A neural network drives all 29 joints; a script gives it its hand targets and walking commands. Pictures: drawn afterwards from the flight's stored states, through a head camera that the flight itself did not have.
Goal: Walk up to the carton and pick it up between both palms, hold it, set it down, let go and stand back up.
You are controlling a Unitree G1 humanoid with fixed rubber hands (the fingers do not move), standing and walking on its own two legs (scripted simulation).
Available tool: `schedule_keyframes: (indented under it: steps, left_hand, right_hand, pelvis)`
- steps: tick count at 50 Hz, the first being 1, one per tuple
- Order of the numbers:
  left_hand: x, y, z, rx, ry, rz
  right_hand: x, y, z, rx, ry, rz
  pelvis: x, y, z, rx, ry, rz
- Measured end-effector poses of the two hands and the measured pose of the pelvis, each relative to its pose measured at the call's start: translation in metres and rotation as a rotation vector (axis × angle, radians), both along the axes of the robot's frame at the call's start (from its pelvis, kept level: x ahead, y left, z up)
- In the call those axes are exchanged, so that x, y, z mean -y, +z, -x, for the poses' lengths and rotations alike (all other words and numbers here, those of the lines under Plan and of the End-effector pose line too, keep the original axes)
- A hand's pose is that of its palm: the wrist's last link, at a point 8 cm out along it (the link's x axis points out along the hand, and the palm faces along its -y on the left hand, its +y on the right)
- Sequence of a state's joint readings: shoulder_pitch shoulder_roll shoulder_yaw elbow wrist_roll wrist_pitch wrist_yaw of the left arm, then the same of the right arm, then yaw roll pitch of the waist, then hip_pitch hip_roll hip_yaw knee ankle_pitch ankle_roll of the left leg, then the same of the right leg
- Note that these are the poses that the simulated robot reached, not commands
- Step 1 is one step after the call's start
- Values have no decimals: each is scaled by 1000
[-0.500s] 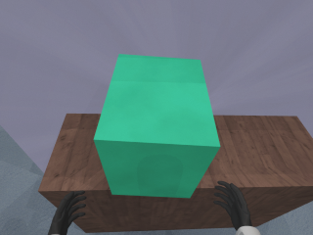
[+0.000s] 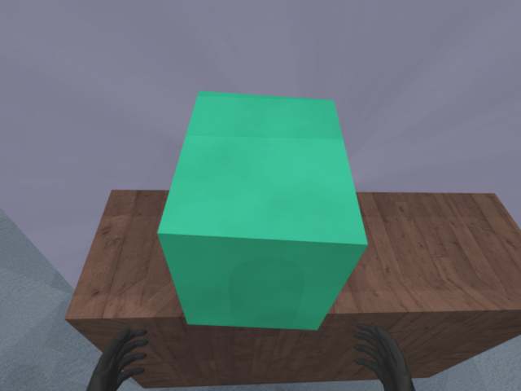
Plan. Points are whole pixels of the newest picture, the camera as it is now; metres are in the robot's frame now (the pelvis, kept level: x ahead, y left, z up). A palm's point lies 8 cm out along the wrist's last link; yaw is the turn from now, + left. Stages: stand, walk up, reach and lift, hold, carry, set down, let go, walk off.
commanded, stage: set down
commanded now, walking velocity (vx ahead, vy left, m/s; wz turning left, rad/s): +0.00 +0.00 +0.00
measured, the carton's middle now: (259, 213) +0.42 +0.02 +0.03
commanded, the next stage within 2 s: let go in 0.28 s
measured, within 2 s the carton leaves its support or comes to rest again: neither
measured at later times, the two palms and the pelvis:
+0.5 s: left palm (108, 389) +0.15 +0.23 -0.08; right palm out of the picture +0.16 -0.21 -0.07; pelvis +0.00 +0.00 +0.00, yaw +0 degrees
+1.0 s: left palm out of the picture +0.13 +0.28 -0.09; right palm out of the picture +0.14 -0.28 -0.07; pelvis +0.00 +0.00 -0.01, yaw +0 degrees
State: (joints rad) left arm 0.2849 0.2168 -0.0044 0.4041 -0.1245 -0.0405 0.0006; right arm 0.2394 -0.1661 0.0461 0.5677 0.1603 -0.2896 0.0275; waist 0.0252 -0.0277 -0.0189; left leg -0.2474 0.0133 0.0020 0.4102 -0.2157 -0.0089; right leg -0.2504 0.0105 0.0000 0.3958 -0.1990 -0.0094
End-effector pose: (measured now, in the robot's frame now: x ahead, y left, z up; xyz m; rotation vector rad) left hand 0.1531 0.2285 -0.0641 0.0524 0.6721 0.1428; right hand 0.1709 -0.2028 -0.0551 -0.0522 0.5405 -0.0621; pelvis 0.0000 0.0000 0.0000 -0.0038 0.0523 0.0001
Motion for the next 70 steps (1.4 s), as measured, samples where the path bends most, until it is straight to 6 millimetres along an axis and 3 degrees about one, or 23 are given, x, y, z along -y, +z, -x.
schedule_keyframes:
  steps: [20, 39, 45, 49, 55, 70]
  left_hand:
    - [1, -15, 1, -139, -18, -21]
    - [-2, -15, -7, -126, -38, -61]
    - [-32, -22, 9, -169, -56, -153]
    - [-50, -24, 20, -199, -58, -198]
    - [-64, -27, 35, -237, -56, -229]
    - [-67, -36, 61, -296, -41, -219]
  right_hand:
    - [8, -19, 16, -131, -4, 49]
    - [24, -28, 23, -207, 14, 122]
    - [66, -24, 30, -293, 0, 259]
    - [80, -18, 30, -290, -6, 299]
    - [84, -17, 33, -293, -10, 307]
    - [85, -17, 43, -292, -15, 304]
  pelvis:
    - [0, 0, 0, 0, 0, 0]
    - [0, -1, -2, 6, 0, 0]
    - [-1, -6, -1, 35, 0, 1]
    - [-1, -7, 0, 43, 0, 1]
    - [-1, -8, 4, 50, 0, 1]
    - [-1, -8, 13, 63, 0, 0]
